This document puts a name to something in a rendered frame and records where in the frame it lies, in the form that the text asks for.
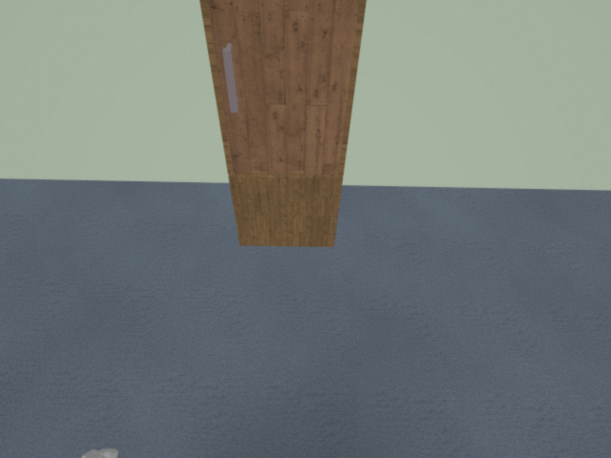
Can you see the cupboard door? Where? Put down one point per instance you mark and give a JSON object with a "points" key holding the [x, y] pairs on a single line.
{"points": [[291, 61]]}

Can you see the handle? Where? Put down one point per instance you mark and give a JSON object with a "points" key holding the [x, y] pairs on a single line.
{"points": [[230, 78]]}

